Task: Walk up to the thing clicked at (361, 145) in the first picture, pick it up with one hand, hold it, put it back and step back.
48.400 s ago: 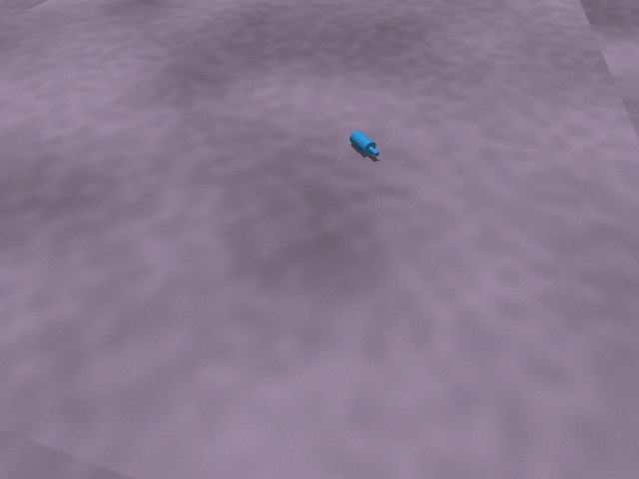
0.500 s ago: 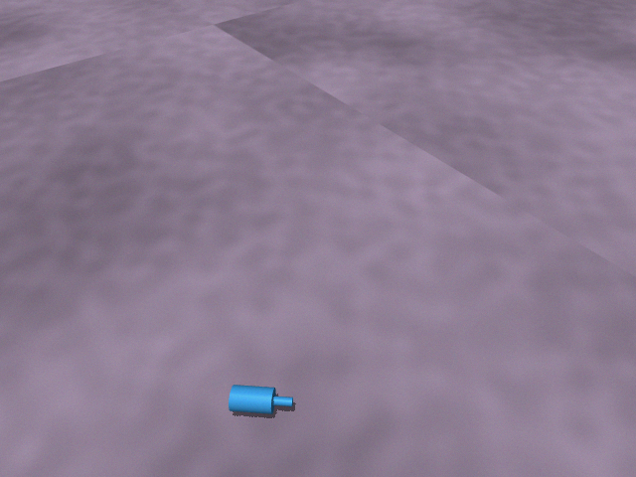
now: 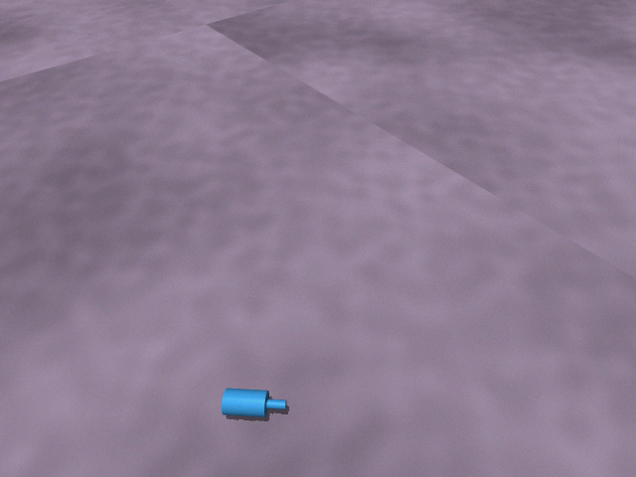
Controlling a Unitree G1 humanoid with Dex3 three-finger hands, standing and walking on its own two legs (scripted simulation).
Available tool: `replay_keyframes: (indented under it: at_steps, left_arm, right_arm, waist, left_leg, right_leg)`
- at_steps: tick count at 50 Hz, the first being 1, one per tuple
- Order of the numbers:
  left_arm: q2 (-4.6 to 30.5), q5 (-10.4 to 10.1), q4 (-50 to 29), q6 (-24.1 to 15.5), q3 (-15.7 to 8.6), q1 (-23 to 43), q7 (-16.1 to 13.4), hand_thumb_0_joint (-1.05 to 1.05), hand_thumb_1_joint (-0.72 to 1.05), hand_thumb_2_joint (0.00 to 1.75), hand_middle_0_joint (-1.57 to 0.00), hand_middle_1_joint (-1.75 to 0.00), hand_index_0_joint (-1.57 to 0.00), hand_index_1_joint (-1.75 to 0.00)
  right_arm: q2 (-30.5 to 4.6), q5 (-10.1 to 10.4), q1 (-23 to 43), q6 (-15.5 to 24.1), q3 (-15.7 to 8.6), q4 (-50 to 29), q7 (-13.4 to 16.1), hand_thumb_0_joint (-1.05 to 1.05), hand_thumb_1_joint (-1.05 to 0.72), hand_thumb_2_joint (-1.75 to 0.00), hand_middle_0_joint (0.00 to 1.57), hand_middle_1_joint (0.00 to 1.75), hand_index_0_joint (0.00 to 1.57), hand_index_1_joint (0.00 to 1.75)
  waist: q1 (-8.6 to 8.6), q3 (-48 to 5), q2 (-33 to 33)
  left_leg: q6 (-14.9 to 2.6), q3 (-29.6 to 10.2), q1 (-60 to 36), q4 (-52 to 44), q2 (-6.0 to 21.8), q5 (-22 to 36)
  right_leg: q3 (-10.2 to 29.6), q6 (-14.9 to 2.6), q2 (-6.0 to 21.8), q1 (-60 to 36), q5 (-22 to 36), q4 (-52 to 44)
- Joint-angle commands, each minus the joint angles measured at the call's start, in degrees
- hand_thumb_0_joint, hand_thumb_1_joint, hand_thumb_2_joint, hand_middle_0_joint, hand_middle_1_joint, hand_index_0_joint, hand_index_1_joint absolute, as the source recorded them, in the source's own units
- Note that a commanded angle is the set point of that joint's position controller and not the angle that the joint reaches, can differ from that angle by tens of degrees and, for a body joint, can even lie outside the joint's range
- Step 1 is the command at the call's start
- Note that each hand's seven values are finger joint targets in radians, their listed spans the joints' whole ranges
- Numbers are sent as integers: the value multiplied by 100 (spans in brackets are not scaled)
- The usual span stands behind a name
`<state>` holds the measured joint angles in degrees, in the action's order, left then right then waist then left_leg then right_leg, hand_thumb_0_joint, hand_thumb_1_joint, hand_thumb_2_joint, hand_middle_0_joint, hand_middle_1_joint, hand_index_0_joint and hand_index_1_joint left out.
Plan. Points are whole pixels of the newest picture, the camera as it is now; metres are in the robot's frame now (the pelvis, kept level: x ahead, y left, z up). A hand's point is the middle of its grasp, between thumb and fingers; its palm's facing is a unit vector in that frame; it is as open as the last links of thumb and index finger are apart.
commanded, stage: stand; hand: left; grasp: from above
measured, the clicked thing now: (255, 403) +0.47 +0.24 -0.74
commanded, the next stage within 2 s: step back in 1.02 s
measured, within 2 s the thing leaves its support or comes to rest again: neither
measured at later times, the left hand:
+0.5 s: hand out of the picture +0.08 +0.25 -0.16, palm faces +0.02 -0.94 -0.34, open 7.4 cm
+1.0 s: hand out of the picture +0.06 +0.25 -0.16, palm faces +0.00 -0.94 -0.34, open 7.4 cm
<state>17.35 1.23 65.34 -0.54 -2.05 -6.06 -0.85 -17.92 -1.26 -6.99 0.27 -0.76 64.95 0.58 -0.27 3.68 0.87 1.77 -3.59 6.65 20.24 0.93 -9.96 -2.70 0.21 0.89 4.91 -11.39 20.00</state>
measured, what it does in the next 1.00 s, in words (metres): stands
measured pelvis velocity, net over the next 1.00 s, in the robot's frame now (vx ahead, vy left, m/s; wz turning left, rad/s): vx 0.00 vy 0.00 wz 0.00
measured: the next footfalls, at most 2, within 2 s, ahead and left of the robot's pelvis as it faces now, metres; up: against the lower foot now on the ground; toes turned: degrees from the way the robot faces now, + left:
left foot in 1.30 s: -0.01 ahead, +0.15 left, +0.00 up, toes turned -1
right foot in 1.70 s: -0.03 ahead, -0.04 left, +0.00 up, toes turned +0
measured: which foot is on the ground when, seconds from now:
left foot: down 0.00-1.00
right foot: down 0.00-1.00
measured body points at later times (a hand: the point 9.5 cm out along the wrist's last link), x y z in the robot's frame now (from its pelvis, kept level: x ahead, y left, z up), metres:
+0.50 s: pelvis +0.00 +0.00 +0.00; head +0.01 +0.00 +0.45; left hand +0.08 +0.29 -0.13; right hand +0.08 -0.29 -0.14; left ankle +0.02 +0.14 -0.75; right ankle +0.00 -0.12 -0.75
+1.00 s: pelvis +0.00 +0.00 +0.00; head +0.02 -0.01 +0.45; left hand +0.06 +0.30 -0.13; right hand +0.06 -0.30 -0.14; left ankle +0.02 +0.14 -0.75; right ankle +0.00 -0.12 -0.75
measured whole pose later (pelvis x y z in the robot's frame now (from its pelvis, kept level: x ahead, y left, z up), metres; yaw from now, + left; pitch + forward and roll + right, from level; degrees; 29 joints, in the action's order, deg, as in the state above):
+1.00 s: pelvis +0.00 +0.00 +0.00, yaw +0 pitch -2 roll +0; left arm 19.1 0.9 65.3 -0.7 -1.2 -7.4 0.0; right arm -18.9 -1.1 -7.6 0.4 -0.4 65.7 -0.2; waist -0.2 3.7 0.4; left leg 2.0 -3.7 7.3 18.8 1.0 -9.2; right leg -2.8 0.0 0.9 5.9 -11.2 19.5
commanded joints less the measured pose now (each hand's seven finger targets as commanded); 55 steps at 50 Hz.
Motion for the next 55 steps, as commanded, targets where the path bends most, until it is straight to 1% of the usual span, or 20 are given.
replay_keyframes:
  at_steps: [1, 2, 4, 11, 14, 16, 20, 22, 27, 30, 34, 40, 41, 46, 49, 50, 51, 52, 54, 55]
  left_arm:
    - [1255, -3, -332, -91, -207, 219, -61, 0, 90, 90, -20, -30, -20, -30]
    - [1226, -1, -323, -89, -200, 200, -55, 0, 90, 90, -20, -30, -20, -30]
    - [1243, -17, -344, -115, -199, 233, -54, 0, 90, 90, -20, -30, -20, -30]
    - [1256, -37, -322, -102, -191, 233, -39, 0, 90, 90, -20, -30, -20, -30]
    - [1281, -33, -313, -102, -183, 252, -36, 0, 90, 90, -20, -30, -20, -30]
    - [1258, -22, -326, -103, -161, 241, -33, 0, 90, 90, -20, -30, -20, -30]
    - [1289, -28, -357, -115, -161, 219, -38, 0, 90, 90, -20, -30, -20, -30]
    - [1289, -35, -353, -117, -148, 212, -36, 0, 90, 90, -20, -30, -20, -30]
    - [1309, -35, -370, -124, -132, 203, -25, 0, 90, 90, -20, -30, -20, -30]
    - [1329, -32, -369, -112, -129, 203, -18, 0, 90, 90, -20, -30, -20, -30]
    - [1306, -26, -380, -122, -105, 168, -13, 0, 90, 90, -20, -30, -20, -30]
    - [1356, -23, -387, -112, -116, 166, 3, 0, 90, 90, -20, -30, -20, -30]
    - [1342, -34, -373, -108, -106, 125, 18, 0, 90, 90, -20, -30, -20, -30]
    - [1344, -32, -381, -120, -104, 88, 18, 0, 90, 90, -20, -30, -20, -30]
    - [1396, -44, -391, -143, -107, 115, 10, 0, 90, 90, -20, -30, -20, -30]
    - [1380, -58, -383, -135, -109, 110, 15, 0, 90, 90, -20, -30, -20, -30]
    - [1828, -139, -455, -89, -439, 23, -25, 0, 90, 90, -20, -30, -20, -30]
    - [1846, -169, -511, -73, -466, -100, -52, 0, 90, 90, -20, -30, -20, -30]
    - [1889, -170, -713, -48, -521, -88, -74, 0, 90, 90, -20, -30, -20, -30]
    - [1935, -131, -866, -41, -559, 75, -89, 0, 90, 90, -20, -30, -20, -30]
  right_arm:
    - [-1100, 16, 162, 81, -215, -327, 68, 0, -90, -90, 20, 30, 20, 30]
    - [-1113, 27, 182, 82, -219, -329, 67, 0, -90, -90, 20, 30, 20, 30]
    - [-1096, 20, 171, 107, -209, -350, 64, 0, -90, -90, 20, 30, 20, 30]
    - [-1144, 32, 206, 124, -193, -323, 77, 0, -90, -90, 20, 30, 20, 30]
    - [-1173, 33, 184, 104, -189, -285, 78, 0, -90, -90, 20, 30, 20, 30]
    - [-1208, 33, 183, 94, -192, -293, 63, 0, -90, -90, 20, 30, 20, 30]
    - [-1219, 35, 242, 119, -194, -319, 67, 0, -90, -90, 20, 30, 20, 30]
    - [-1188, 29, 196, 105, -179, -299, 57, 0, -90, -90, 20, 30, 20, 30]
    - [-1209, 43, 229, 108, -180, -303, 54, 0, -90, -90, 20, 30, 20, 30]
    - [-1219, 48, 245, 110, -173, -294, 43, 0, -90, -90, 20, 30, 20, 30]
    - [-1220, 45, 249, 108, -177, -303, 33, 0, -90, -90, 20, 30, 20, 30]
    - [-1266, 37, 199, 107, -198, -289, 21, 0, -90, -90, 20, 30, 20, 30]
    - [-1270, 36, 211, 107, -192, -270, 14, 0, -90, -90, 20, 30, 20, 30]
    - [-1284, 35, 217, 118, -199, -301, 8, 0, -90, -90, 20, 30, 20, 30]
    - [-1274, 49, 179, 129, -184, -301, 8, 0, -90, -90, 20, 30, 20, 30]
    - [-1262, 42, 176, 126, -165, -287, 14, 0, -90, -90, 20, 30, 20, 30]
    - [-1524, 30, 391, 19, -264, -445, -16, 0, -90, -90, 20, 30, 20, 30]
    - [-1392, 90, 316, -17, -250, -544, -10, 0, -90, -90, 20, 30, 20, 30]
    - [-1253, 116, 81, -72, -245, -624, 0, 0, -90, -90, 20, 30, 20, 30]
    - [-1275, 120, -18, -118, -295, -689, -2, 0, -90, -90, 20, 30, 20, 30]
  waist:
    - [1, -198, -22]
    - [-13, -160, -26]
    - [-4, -431, -63]
    - [-17, -553, -31]
    - [3, -421, -59]
    - [10, -399, -7]
    - [-6, -586, 35]
    - [1, -445, -84]
    - [9, -497, -7]
    - [7, -369, 24]
    - [-5, -306, -62]
    - [11, -279, 38]
    - [-3, -167, 87]
    - [-11, -346, 40]
    - [7, -472, -62]
    - [10, -444, -6]
    - [-18, 161, -93]
    - [1, 18, -182]
    - [37, -243, -489]
    - [92, -443, -743]
  left_leg:
    - [-255, -359, 218, -360, 473, 288]
    - [-261, -365, 220, -354, 480, 270]
    - [-259, -339, 108, -287, 520, 882]
    - [-249, -318, -49, -298, 538, 1053]
    - [-239, -326, 20, -362, 525, 694]
    - [-246, -339, 96, -373, 535, 683]
    - [-250, -307, -71, -274, 566, 1176]
    - [-237, -313, 71, -338, 544, 992]
    - [-249, -318, -25, -328, 560, 992]
    - [-229, -354, 44, -427, 559, 715]
    - [-235, -357, 114, -426, 561, 730]
    - [-239, -364, 224, -513, 536, 304]
    - [-236, -380, 246, -526, 518, 62]
    - [-262, -397, 153, -474, 549, 342]
    - [-252, -365, 67, -406, 553, 727]
    - [-248, -359, 49, -410, 542, 685]
    - [-387, -318, 571, 325, 368, 1456]
    - [-364, -137, 629, 747, 230, 1526]
    - [-284, 187, 686, 1508, -129, 907]
    - [-287, 246, 814, 2084, -271, -15]
  right_leg:
    - [568, -65, 630, 47, -1, -545]
    - [564, -74, 630, 64, -40, -555]
    - [541, -75, 677, -194, 763, -430]
    - [493, -85, 663, -239, 889, -387]
    - [520, -76, 650, -97, 494, -472]
    - [511, -80, 652, -124, 454, -506]
    - [482, -83, 670, -216, 1053, -371]
    - [460, -70, 657, -189, 823, -419]
    - [486, -90, 668, -148, 803, -422]
    - [493, -93, 647, -19, 428, -482]
    - [490, -89, 645, -39, 412, -505]
    - [528, -127, 637, 30, -82, -540]
    - [532, -115, 614, 182, -246, -567]
    - [517, -124, 639, 87, -1, -502]
    - [549, -131, 687, -46, 470, -456]
    - [532, -118, 665, -4, 436, -439]
    - [611, -170, 629, 329, 1489, -32]
    - [662, -308, 750, 250, 1991, 32]
    - [1039, -774, 1209, 210, 2526, -5]
    - [1251, -1075, 1543, 171, 2628, -37]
